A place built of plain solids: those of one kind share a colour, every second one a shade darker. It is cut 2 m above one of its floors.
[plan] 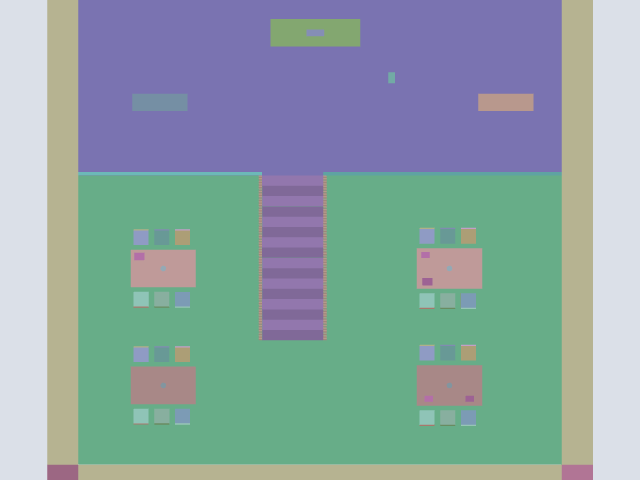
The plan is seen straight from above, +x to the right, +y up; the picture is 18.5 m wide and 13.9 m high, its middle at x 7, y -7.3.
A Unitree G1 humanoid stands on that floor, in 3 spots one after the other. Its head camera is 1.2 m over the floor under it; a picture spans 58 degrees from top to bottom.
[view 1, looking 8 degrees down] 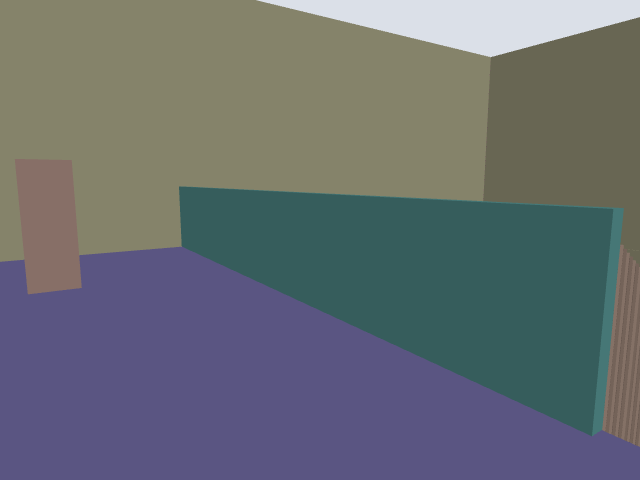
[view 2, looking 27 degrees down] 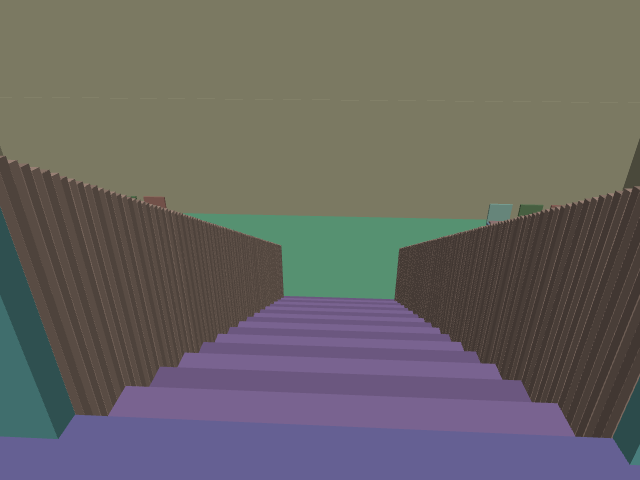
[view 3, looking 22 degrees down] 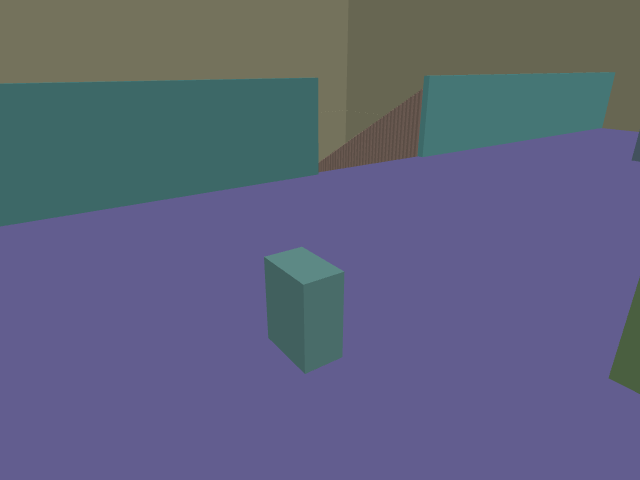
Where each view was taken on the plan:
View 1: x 6.21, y -3.23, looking -33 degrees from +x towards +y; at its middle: rail_edge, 3.89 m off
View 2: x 6.21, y -4.43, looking -87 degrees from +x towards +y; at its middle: floor_low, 9.14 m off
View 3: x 9.96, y -1.20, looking -125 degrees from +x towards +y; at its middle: floor_main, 3.20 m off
